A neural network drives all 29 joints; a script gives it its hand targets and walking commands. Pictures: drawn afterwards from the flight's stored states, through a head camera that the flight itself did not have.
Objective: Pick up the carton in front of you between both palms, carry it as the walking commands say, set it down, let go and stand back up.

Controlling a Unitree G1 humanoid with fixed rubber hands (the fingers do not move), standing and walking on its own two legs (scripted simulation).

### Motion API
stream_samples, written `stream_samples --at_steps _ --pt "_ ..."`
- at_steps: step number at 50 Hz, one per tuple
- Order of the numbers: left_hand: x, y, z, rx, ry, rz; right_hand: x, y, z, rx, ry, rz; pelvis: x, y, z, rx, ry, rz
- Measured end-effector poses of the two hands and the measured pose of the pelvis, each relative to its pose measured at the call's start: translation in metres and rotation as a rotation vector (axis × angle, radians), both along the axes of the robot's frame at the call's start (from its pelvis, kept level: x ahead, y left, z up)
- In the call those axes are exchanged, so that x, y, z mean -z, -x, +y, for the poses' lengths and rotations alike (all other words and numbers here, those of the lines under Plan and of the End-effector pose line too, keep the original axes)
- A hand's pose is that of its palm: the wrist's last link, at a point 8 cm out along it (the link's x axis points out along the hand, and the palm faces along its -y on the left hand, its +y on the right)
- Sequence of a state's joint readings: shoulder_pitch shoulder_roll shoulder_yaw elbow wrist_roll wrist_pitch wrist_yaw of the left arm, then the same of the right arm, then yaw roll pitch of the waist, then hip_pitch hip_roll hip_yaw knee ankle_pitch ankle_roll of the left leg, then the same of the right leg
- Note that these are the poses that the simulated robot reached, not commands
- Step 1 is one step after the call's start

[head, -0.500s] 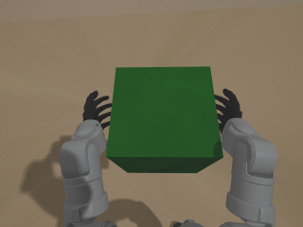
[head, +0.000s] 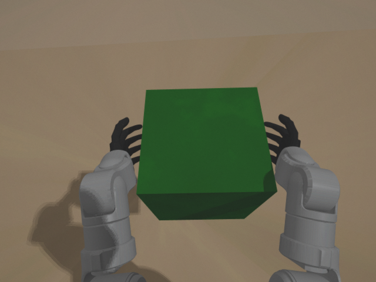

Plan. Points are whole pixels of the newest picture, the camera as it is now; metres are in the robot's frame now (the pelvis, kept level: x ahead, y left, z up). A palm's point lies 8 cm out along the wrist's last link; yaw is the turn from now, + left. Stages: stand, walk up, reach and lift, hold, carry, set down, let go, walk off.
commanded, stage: carry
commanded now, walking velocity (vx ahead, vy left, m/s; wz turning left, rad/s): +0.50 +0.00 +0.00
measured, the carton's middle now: (201, 162) +0.37 +0.00 +0.08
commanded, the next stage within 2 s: none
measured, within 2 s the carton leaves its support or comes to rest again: neither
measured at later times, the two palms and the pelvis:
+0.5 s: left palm (146, 62) +0.62 +0.13 +0.18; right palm (262, 57) +0.65 -0.17 +0.17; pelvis +0.30 -0.04 +0.05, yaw +1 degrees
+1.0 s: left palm (155, 11) +0.94 +0.14 +0.20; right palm (244, 9) +0.92 -0.16 +0.20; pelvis +0.60 +0.01 +0.09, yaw +0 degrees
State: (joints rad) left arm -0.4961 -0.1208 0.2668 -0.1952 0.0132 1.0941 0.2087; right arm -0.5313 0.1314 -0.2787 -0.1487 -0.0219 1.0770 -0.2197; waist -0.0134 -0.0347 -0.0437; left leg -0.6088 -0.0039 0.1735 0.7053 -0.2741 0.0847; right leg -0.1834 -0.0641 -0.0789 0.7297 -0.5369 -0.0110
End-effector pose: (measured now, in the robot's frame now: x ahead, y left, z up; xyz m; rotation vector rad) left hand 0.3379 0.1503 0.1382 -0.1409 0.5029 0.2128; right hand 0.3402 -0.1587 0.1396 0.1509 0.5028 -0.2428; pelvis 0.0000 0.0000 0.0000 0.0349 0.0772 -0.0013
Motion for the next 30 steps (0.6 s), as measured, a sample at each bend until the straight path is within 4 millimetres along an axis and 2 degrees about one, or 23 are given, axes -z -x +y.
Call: stream_samples --at_steps 5,9,13,17,21,26,30 --pt "0.008 -0.061 -0.004 0.029 0.034 0.1 0.007 -0.04 0.0 0.016 -0.038 0.097 -0.02 -0.053 0.008 -0.005 0.02 0.001" --pt "-0.001 -0.105 -0.008 0.024 0.061 0.093 -0.004 -0.08 -0.004 0.03 -0.032 0.087 -0.034 -0.095 0.007 -0.004 0.032 0.007" --pt "-0.02 -0.152 -0.009 0.004 0.042 0.027 -0.024 -0.134 -0.006 0.011 -0.027 0.021 -0.04 -0.143 0.0 -0.007 0.033 0.015" --pt "-0.038 -0.206 -0.011 -0.018 0.004 -0.024 -0.038 -0.196 -0.01 -0.021 -0.022 -0.026 -0.039 -0.201 -0.013 -0.011 0.038 0.017" --pt "-0.043 -0.254 -0.015 -0.048 -0.008 -0.023 -0.037 -0.26 -0.015 -0.056 0.019 -0.021 -0.032 -0.257 -0.03 -0.025 0.059 -0.004" --pt "-0.038 -0.292 -0.014 -0.072 0.014 0.074 -0.033 -0.319 -0.011 -0.078 -0.025 0.078 -0.051 -0.31 -0.037 -0.021 0.043 -0.001" --pt "-0.049 -0.336 -0.011 -0.084 0.023 0.059 -0.042 -0.363 -0.008 -0.07 -0.05 0.065 -0.062 -0.352 -0.035 -0.019 0.037 0.002"
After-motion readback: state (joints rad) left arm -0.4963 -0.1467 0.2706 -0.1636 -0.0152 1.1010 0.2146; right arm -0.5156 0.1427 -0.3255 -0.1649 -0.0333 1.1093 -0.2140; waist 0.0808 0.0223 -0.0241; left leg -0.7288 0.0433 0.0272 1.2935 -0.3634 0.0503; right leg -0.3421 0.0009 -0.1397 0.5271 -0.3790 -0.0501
